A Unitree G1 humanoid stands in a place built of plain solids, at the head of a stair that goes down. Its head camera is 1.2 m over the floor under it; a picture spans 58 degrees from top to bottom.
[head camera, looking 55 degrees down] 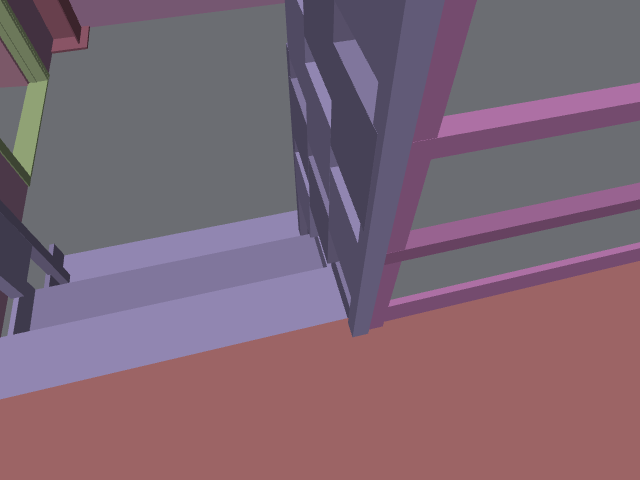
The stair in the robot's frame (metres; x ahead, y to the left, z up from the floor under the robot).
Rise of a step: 0.19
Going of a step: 0.30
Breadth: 1.22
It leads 14 degrees to the left of straight ahead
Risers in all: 4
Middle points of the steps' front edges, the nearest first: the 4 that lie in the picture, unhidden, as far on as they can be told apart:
0.42 0.45 0.00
0.71 0.53 -0.19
1.00 0.60 -0.38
1.29 0.67 -0.57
